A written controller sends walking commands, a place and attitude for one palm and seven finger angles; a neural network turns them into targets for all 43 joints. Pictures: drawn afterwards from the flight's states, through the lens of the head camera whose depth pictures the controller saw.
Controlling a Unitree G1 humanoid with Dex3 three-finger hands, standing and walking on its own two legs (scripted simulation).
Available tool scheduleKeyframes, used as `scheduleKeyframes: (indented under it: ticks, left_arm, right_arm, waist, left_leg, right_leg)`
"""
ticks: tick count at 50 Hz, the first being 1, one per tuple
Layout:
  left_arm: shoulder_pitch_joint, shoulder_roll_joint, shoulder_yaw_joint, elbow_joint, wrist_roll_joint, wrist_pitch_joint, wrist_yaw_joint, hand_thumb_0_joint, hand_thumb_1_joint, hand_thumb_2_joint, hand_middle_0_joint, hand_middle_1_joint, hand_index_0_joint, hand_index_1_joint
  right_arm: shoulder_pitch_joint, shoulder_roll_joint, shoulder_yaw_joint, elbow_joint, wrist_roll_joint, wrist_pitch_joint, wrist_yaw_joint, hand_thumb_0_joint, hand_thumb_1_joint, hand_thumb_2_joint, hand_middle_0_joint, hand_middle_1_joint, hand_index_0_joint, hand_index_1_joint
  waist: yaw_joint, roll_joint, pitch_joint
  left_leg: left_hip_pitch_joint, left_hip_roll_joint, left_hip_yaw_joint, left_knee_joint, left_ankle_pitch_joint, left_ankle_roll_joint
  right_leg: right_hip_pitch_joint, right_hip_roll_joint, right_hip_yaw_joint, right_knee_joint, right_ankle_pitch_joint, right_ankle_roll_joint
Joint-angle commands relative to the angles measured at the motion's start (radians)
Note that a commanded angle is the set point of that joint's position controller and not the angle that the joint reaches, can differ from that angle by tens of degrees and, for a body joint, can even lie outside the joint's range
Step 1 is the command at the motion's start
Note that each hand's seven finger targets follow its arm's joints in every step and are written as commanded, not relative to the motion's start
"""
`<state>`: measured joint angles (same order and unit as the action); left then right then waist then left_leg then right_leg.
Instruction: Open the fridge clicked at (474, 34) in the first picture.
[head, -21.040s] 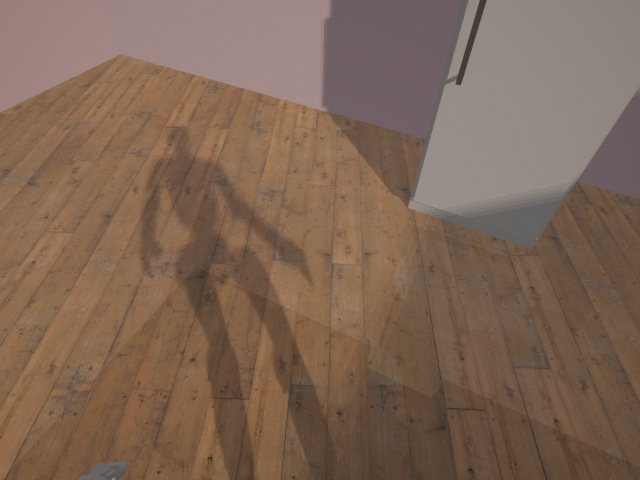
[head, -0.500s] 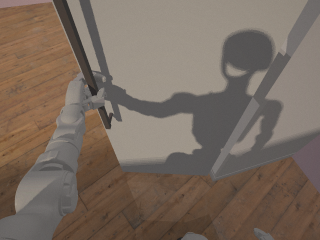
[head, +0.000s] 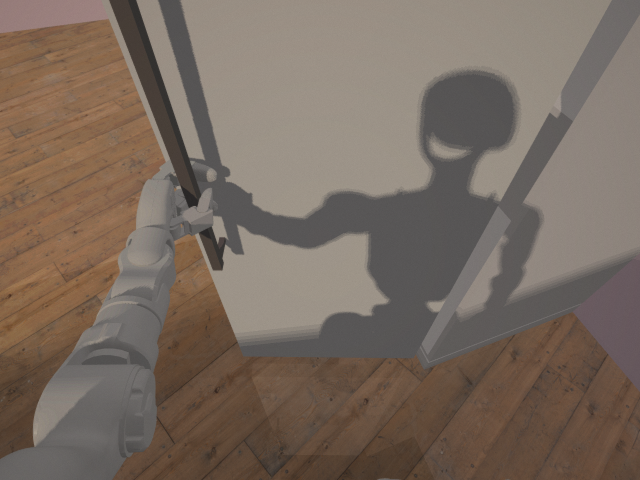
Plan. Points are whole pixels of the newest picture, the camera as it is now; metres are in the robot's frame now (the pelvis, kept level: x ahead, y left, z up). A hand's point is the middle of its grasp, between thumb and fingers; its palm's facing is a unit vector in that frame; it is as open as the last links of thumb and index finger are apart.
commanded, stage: loosen the grip on the handle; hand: left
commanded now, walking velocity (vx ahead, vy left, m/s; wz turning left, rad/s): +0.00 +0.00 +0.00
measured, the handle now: (182, 145) +0.49 +0.17 +0.15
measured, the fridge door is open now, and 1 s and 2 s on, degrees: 69 69 69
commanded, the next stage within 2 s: slip the hand off the handle in 0.66 s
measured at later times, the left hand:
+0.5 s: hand (203, 218) +0.44 +0.16 +0.06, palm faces +0.08 -0.98 -0.15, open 12.5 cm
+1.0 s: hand (166, 217) +0.45 +0.21 +0.06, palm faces +0.09 -0.98 -0.15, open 14.3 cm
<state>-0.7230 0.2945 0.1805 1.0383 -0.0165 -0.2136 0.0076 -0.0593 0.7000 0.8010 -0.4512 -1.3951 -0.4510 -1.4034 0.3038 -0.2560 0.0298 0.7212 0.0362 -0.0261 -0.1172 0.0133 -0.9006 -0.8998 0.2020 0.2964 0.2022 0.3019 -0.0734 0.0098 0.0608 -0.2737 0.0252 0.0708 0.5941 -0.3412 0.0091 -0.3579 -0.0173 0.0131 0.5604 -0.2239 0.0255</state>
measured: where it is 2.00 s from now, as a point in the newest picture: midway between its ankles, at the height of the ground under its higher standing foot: outside the picture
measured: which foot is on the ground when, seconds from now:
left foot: down 0.00-1.00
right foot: down 0.00-1.00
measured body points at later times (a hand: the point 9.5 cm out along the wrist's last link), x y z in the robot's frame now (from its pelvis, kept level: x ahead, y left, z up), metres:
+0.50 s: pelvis -0.01 -0.02 -0.01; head +0.04 -0.01 +0.44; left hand +0.43 +0.21 +0.07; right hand +0.06 -0.30 -0.12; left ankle -0.02 +0.11 -0.73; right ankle +0.04 -0.14 -0.73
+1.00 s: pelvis +0.00 +0.00 -0.02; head +0.06 +0.01 +0.43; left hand +0.44 +0.27 +0.07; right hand +0.07 -0.26 -0.12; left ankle -0.02 +0.11 -0.73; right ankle +0.04 -0.14 -0.73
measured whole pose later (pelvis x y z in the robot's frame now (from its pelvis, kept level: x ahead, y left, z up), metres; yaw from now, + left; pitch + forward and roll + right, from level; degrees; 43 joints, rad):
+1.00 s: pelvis +0.00 +0.00 -0.02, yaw +1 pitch +11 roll +0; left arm -0.74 0.42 0.31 1.08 0.01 -0.24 -0.14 -0.01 -0.54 0.20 -0.26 -1.15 -0.32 -1.19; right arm 0.37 -0.26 0.02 0.63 0.02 -0.05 -0.02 0.01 -0.90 -0.90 0.20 0.30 0.20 0.30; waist -0.10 -0.02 -0.08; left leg -0.55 0.02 0.05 0.74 -0.38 0.02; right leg -0.62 -0.03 0.00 0.71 -0.27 0.02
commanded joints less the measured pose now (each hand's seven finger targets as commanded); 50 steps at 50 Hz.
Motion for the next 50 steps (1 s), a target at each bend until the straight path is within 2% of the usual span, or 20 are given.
scheduleKeyframes:
  ticks: [1, 3, 4, 5, 6, 8, 10, 13, 16, 19, 21, 23, 24, 28, 36, 37, 38, 40, 44, 50]
  left_arm:
    - [-0.351, 0.337, 0.087, -0.141, -0.003, -0.030, 0.049, 0.000, 0.900, 0.900, -0.450, -1.400, -0.450, -1.400]
    - [-0.343, 0.332, 0.078, -0.152, -0.004, -0.033, 0.049, 0.000, 0.900, 0.900, -0.450, -1.400, -0.450, -1.400]
    - [-0.892, 0.657, 0.272, -0.437, 0.131, -0.079, 0.023, 0.000, 0.900, 0.900, -0.450, -1.400, -0.450, -1.400]
    - [-0.711, 0.368, 0.126, -0.014, 0.093, 0.019, -0.039, 0.000, 0.779, 0.842, -0.450, -1.400, -0.450, -1.400]
    - [-0.539, 0.267, 0.177, 0.003, 0.027, 0.045, -0.064, 0.000, 0.658, 0.783, -0.450, -1.400, -0.450, -1.400]
    - [-0.504, 0.363, 0.236, -0.040, 0.014, 0.003, -0.077, 0.000, 0.417, 0.667, -0.450, -1.400, -0.450, -1.400]
    - [-0.518, 0.263, 0.097, -0.130, 0.067, -0.055, -0.063, 0.000, 0.175, 0.550, -0.450, -1.400, -0.450, -1.400]
    - [-0.427, 0.246, 0.102, -0.054, 0.038, -0.073, -0.061, 0.000, -0.188, 0.375, -0.450, -1.400, -0.450, -1.400]
    - [-0.492, 0.272, 0.090, -0.093, 0.013, -0.045, -0.079, 0.000, -0.550, 0.200, -0.423, -1.367, -0.423, -1.367]
    - [-0.548, 0.311, 0.094, -0.187, 0.029, -0.060, -0.069, 0.000, -0.550, 0.200, -0.383, -1.317, -0.383, -1.317]
    - [-0.532, 0.265, 0.060, -0.196, 0.029, -0.058, -0.064, 0.000, -0.550, 0.200, -0.357, -1.283, -0.357, -1.283]
    - [-0.521, 0.280, 0.087, -0.189, 0.007, -0.057, -0.056, 0.000, -0.550, 0.200, -0.330, -1.250, -0.330, -1.250]
    - [-0.494, 0.412, 0.185, -0.088, 0.022, -0.053, -0.052, 0.000, -0.550, 0.200, -0.317, -1.233, -0.317, -1.233]
    - [-0.550, 0.369, 0.128, -0.230, 0.032, -0.098, -0.062, 0.000, -0.550, 0.200, -0.263, -1.167, -0.263, -1.167]
    - [-0.437, 0.246, 0.072, -0.217, -0.007, -0.067, -0.098, 0.000, -0.550, 0.200, -0.250, -1.150, -0.250, -1.150]
    - [-0.427, 0.254, 0.085, -0.225, -0.010, -0.066, -0.092, 0.000, -0.550, 0.200, -0.250, -1.150, -0.250, -1.150]
    - [-0.451, 0.408, 0.193, -0.127, 0.006, -0.067, -0.080, 0.000, -0.550, 0.200, -0.250, -1.150, -0.250, -1.150]
    - [-0.500, 0.361, 0.126, -0.144, 0.033, -0.073, -0.089, 0.000, -0.550, 0.200, -0.250, -1.150, -0.250, -1.150]
    - [-0.471, 0.427, 0.189, -0.176, 0.028, -0.099, -0.107, 0.000, -0.550, 0.200, -0.250, -1.150, -0.250, -1.150]
    - [-0.423, 0.377, 0.146, -0.193, 0.007, -0.092, -0.165, 0.000, -0.550, 0.200, -0.250, -1.150, -0.250, -1.150]
  right_arm:
    - [0.017, -0.170, -0.060, -0.091, -0.003, -0.030, -0.020, 0.000, -0.900, -0.900, 0.200, 0.300, 0.200, 0.300]
    - [0.017, -0.170, -0.062, -0.093, -0.001, -0.029, -0.022, 0.000, -0.900, -0.900, 0.200, 0.300, 0.200, 0.300]
    - [0.101, -0.146, -0.155, -0.141, -0.040, -0.086, 0.017, 0.000, -0.900, -0.900, 0.200, 0.300, 0.200, 0.300]
    - [0.016, -0.173, -0.097, -0.140, -0.029, -0.143, 0.048, 0.000, -0.900, -0.900, 0.200, 0.300, 0.200, 0.300]
    - [0.085, -0.168, -0.116, -0.083, -0.009, -0.132, 0.053, 0.000, -0.900, -0.900, 0.200, 0.300, 0.200, 0.300]
    - [0.086, -0.174, -0.099, -0.073, -0.029, -0.117, 0.079, 0.000, -0.900, -0.900, 0.200, 0.300, 0.200, 0.300]
    - [0.060, -0.162, -0.097, -0.112, -0.040, -0.115, 0.098, 0.000, -0.900, -0.900, 0.200, 0.300, 0.200, 0.300]
    - [0.061, -0.181, -0.097, -0.150, -0.029, -0.108, 0.105, 0.000, -0.900, -0.900, 0.200, 0.300, 0.200, 0.300]
    - [0.051, -0.185, -0.089, -0.173, -0.011, -0.107, 0.096, 0.000, -0.900, -0.900, 0.200, 0.300, 0.200, 0.300]
    - [0.069, -0.176, -0.091, -0.173, -0.012, -0.108, 0.086, 0.000, -0.900, -0.900, 0.200, 0.300, 0.200, 0.300]
    - [0.073, -0.166, -0.089, -0.168, -0.009, -0.109, 0.086, 0.000, -0.900, -0.900, 0.200, 0.300, 0.200, 0.300]
    - [0.083, -0.172, -0.088, -0.166, -0.006, -0.111, 0.084, 0.000, -0.900, -0.900, 0.200, 0.300, 0.200, 0.300]
    - [0.102, -0.188, -0.085, -0.144, -0.010, -0.101, 0.078, 0.000, -0.900, -0.900, 0.200, 0.300, 0.200, 0.300]
    - [0.090, -0.167, -0.083, -0.170, -0.009, -0.099, 0.082, 0.000, -0.900, -0.900, 0.200, 0.300, 0.200, 0.300]
    - [0.118, -0.169, -0.089, -0.164, -0.007, -0.090, 0.095, 0.000, -0.900, -0.900, 0.200, 0.300, 0.200, 0.300]
    - [0.119, -0.170, -0.089, -0.165, -0.008, -0.087, 0.096, 0.000, -0.900, -0.900, 0.200, 0.300, 0.200, 0.300]
    - [0.134, -0.190, -0.083, -0.151, -0.010, -0.080, 0.083, 0.000, -0.900, -0.900, 0.200, 0.300, 0.200, 0.300]
    - [0.122, -0.178, -0.076, -0.161, -0.010, -0.070, 0.086, 0.000, -0.900, -0.900, 0.200, 0.300, 0.200, 0.300]
    - [0.139, -0.178, -0.080, -0.169, -0.016, -0.061, 0.086, 0.000, -0.900, -0.900, 0.200, 0.300, 0.200, 0.300]
    - [0.142, -0.180, -0.080, -0.185, -0.011, -0.047, 0.088, 0.000, -0.900, -0.900, 0.200, 0.300, 0.200, 0.300]
  waist:
    - [0.057, -0.050, -0.294]
    - [0.054, -0.027, -0.310]
    - [0.057, -0.157, -0.338]
    - [-0.046, -0.211, -0.625]
    - [-0.025, -0.162, -0.544]
    - [0.016, 0.197, -0.448]
    - [-0.017, 0.100, -0.396]
    - [-0.020, -0.097, -0.375]
    - [-0.019, -0.075, -0.385]
    - [-0.021, -0.031, -0.471]
    - [-0.021, 0.001, -0.475]
    - [-0.022, -0.046, -0.462]
    - [-0.016, -0.110, -0.425]
    - [-0.011, 0.048, -0.525]
    - [-0.009, 0.011, -0.483]
    - [-0.010, -0.012, -0.477]
    - [-0.017, -0.078, -0.404]
    - [-0.027, -0.032, -0.409]
    - [0.010, 0.039, -0.549]
    - [-0.001, 0.048, -0.496]
  left_leg:
    - [-0.016, 0.094, -0.093, -0.095, 0.193, -0.001]
    - [-0.006, 0.095, -0.096, -0.101, 0.229, 0.000]
    - [0.033, 0.081, -0.011, -0.088, 0.253, 0.024]
    - [0.029, -0.029, -0.027, -0.152, 0.548, 0.046]
    - [0.017, -0.007, -0.052, -0.052, 0.585, 0.015]
    - [0.083, -0.008, -0.035, -0.043, 0.496, -0.021]
    - [-0.003, -0.015, -0.027, -0.030, 0.332, 0.004]
    - [-0.140, -0.024, -0.025, -0.031, 0.117, 0.021]
    - [-0.186, -0.037, 0.000, -0.032, 0.012, 0.028]
    - [-0.155, -0.038, -0.005, -0.019, 0.052, 0.034]
    - [-0.148, -0.038, -0.007, -0.008, 0.094, 0.031]
    - [-0.158, -0.039, -0.015, -0.006, 0.111, 0.032]
    - [-0.221, -0.037, -0.018, -0.001, 0.088, 0.032]
    - [-0.159, -0.047, -0.017, 0.019, 0.155, 0.034]
    - [-0.133, -0.032, -0.034, 0.023, 0.233, 0.021]
    - [-0.135, -0.030, -0.037, 0.024, 0.234, 0.022]
    - [-0.206, -0.033, -0.042, 0.033, 0.201, 0.029]
    - [-0.220, -0.038, -0.038, 0.024, 0.143, 0.028]
    - [-0.150, -0.037, -0.054, 0.046, 0.244, 0.018]
    - [-0.138, -0.022, -0.062, 0.059, 0.317, 0.013]
  right_leg:
    - [0.200, -0.102, 0.084, -0.075, 0.160, -0.039]
    - [0.219, -0.099, 0.069, -0.066, 0.187, -0.041]
    - [0.292, -0.051, 0.067, -0.073, 0.287, -0.054]
    - [0.260, 0.029, -0.044, 0.052, 0.551, -0.074]
    - [0.118, -0.002, -0.073, 0.045, 0.449, -0.058]
    - [0.008, -0.002, -0.051, 0.014, 0.269, -0.055]
    - [-0.035, 0.009, -0.049, 0.016, 0.193, -0.063]
    - [-0.015, 0.007, -0.042, 0.012, 0.069, -0.059]
    - [-0.005, -0.005, 0.003, -0.022, -0.041, -0.044]
    - [0.034, 0.002, 0.009, -0.005, -0.002, -0.043]
    - [0.030, 0.005, 0.002, 0.010, 0.062, -0.045]
    - [0.046, 0.006, -0.001, 0.007, 0.084, -0.044]
    - [0.048, 0.005, 0.009, 0.005, 0.064, -0.036]
    - [0.069, 0.008, 0.007, 0.044, 0.146, -0.045]
    - [0.010, 0.021, -0.030, 0.059, 0.209, -0.046]
    - [0.008, 0.022, -0.033, 0.058, 0.207, -0.045]
    - [-0.004, 0.019, -0.032, 0.061, 0.183, -0.042]
    - [-0.022, 0.015, -0.021, 0.060, 0.140, -0.038]
    - [0.012, 0.020, -0.027, 0.096, 0.200, -0.050]
    - [-0.044, 0.026, -0.040, 0.104, 0.219, -0.050]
